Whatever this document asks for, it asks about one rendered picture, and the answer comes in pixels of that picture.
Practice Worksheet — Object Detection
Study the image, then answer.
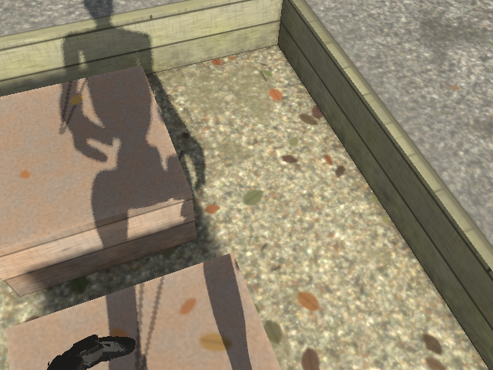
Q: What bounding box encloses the left robot hand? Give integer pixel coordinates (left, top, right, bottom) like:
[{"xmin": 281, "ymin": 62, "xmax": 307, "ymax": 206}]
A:
[{"xmin": 47, "ymin": 335, "xmax": 136, "ymax": 370}]

